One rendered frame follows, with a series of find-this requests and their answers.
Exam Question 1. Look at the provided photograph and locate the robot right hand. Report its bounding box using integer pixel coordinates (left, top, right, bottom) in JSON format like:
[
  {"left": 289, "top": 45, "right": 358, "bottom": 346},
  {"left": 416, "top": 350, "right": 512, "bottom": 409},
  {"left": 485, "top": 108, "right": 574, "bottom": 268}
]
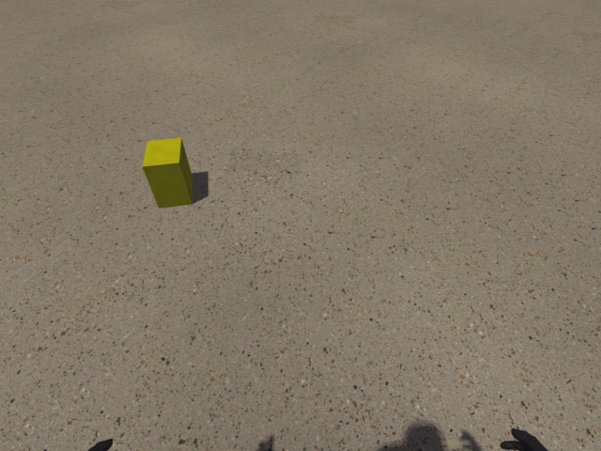
[{"left": 501, "top": 428, "right": 548, "bottom": 451}]

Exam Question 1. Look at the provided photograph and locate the carton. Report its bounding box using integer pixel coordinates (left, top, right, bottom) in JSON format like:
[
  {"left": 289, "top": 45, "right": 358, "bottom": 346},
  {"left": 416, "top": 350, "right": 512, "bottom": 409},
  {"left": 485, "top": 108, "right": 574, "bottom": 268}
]
[{"left": 143, "top": 138, "right": 193, "bottom": 209}]

